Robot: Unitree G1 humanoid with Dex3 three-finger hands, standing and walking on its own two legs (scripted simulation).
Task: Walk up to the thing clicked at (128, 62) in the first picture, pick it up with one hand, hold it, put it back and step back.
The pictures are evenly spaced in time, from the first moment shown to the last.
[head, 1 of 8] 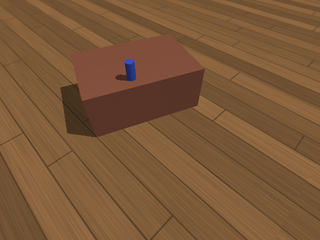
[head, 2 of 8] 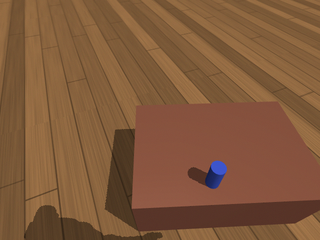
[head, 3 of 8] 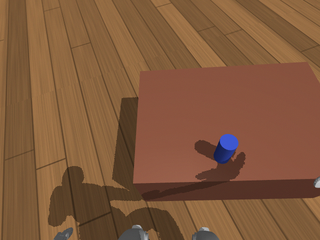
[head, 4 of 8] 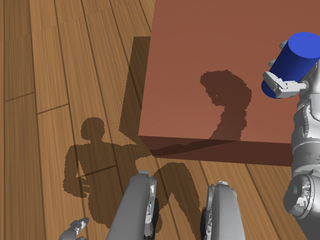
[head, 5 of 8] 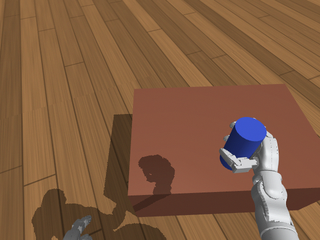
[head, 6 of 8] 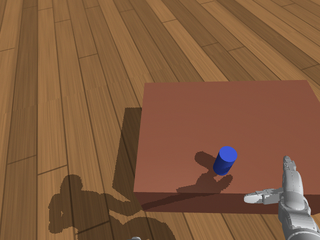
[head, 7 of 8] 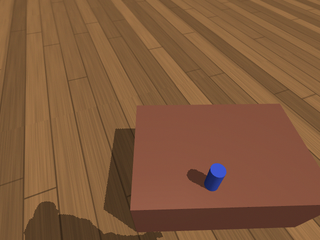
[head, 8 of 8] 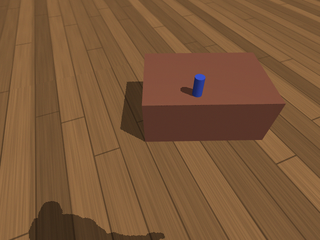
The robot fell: no
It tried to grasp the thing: yes
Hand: right
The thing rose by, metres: 0.35
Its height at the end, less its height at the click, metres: +0.00
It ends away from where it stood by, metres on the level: 0.00
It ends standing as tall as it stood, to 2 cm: yes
